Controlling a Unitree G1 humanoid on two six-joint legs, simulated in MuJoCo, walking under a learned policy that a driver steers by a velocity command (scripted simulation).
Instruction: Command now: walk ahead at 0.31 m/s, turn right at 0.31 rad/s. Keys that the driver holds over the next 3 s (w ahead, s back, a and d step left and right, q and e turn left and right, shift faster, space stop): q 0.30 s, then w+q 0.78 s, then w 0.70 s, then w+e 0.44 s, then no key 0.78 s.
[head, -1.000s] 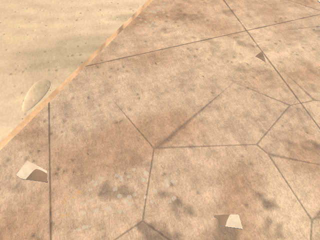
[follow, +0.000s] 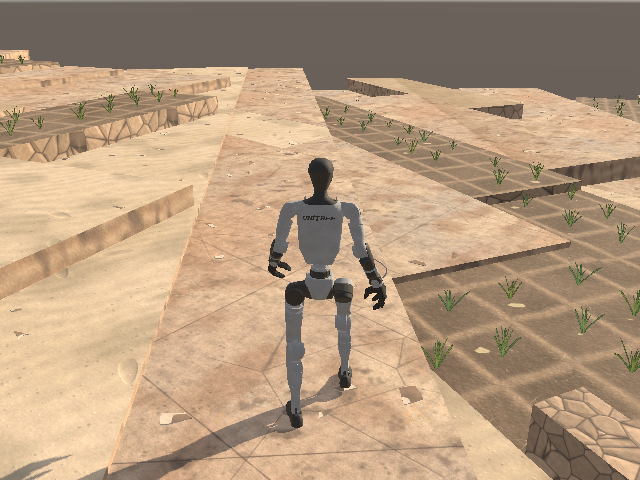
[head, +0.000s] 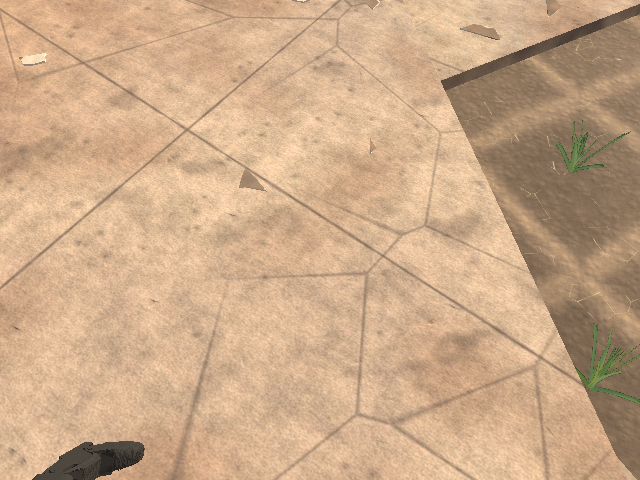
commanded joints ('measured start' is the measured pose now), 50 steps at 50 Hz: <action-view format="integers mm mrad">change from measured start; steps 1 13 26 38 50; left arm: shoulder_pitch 48 -6 28 -149 110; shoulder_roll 80 102 178 76 196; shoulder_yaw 34 15 54 20 56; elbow -66 49 135 93 127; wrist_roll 13 51 -14 13 13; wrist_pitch -21 -47 -18 -94 -118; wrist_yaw -6 45 59 16 12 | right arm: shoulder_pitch -46 2 -94 52 46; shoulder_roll -200 -83 -62 -142 -109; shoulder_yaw -42 -3 -11 -24 -24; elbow -47 -33 -79 -94 -136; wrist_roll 29 -5 4 -2 -4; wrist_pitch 0 88 79 5 29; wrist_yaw -5 -32 29 -18 -22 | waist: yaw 111 39 60 62 206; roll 136 -81 -49 117 154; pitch -64 -152 -67 -30 -203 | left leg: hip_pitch -27 -441 -353 -49 -232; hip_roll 214 61 41 161 60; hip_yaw -81 -241 -98 -465 -466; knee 138 752 293 -104 372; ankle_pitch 922 -31 24 312 486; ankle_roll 132 -57 88 242 128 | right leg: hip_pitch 242 336 427 -96 635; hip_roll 98 -200 -240 46 9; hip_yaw -69 33 -32 7 76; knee -143 -403 -463 93 -199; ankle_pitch -11 380 -419 -20 -13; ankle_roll -56 -226 -132 55 -56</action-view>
